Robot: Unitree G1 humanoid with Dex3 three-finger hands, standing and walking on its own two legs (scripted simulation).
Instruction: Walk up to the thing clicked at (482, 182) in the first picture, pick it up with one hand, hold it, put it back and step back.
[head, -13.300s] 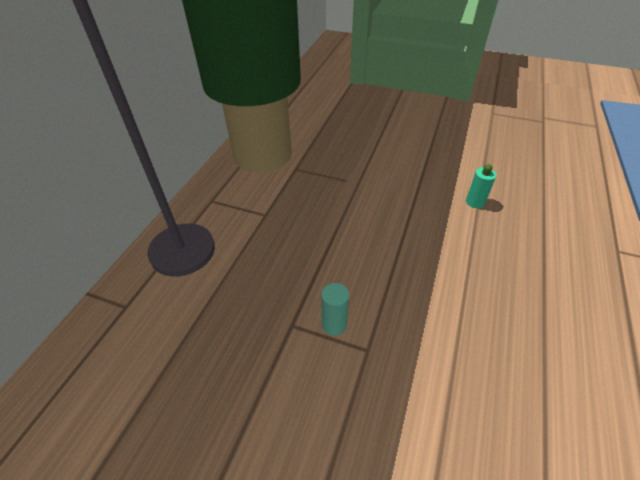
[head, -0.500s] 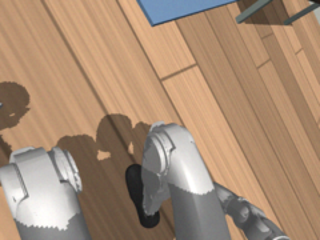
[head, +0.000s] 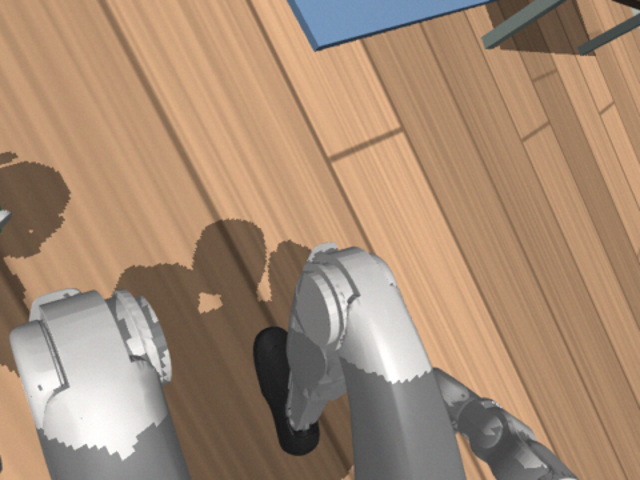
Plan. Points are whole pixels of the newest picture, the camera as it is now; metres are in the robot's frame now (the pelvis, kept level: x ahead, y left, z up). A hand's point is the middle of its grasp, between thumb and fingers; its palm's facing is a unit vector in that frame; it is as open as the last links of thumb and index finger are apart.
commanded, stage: settle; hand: left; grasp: from the side
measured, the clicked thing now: out of the picture +0.44 +0.28 -0.18
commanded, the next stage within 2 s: lift in 1.70 s
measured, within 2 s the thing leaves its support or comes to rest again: leaves its support in 0.10 s
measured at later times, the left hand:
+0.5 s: hand out of the picture +0.39 +0.31 -0.06, palm faces +0.33 -0.94 -0.07, open 11.4 cm
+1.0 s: hand out of the picture +0.41 +0.30 +0.00, palm faces +0.33 -0.94 -0.08, open 11.5 cm
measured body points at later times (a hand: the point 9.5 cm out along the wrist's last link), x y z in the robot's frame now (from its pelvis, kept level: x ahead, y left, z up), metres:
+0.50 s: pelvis +0.00 -0.01 +0.03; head +0.20 +0.14 +0.41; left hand +0.37 +0.36 -0.05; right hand +0.19 -0.25 -0.05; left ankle +0.07 +0.12 -0.26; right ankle +0.14 -0.14 -0.25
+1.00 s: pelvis +0.02 -0.03 +0.06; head +0.22 +0.07 +0.45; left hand +0.38 +0.34 +0.01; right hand +0.19 -0.27 -0.06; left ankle +0.07 +0.12 -0.26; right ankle +0.14 -0.14 -0.26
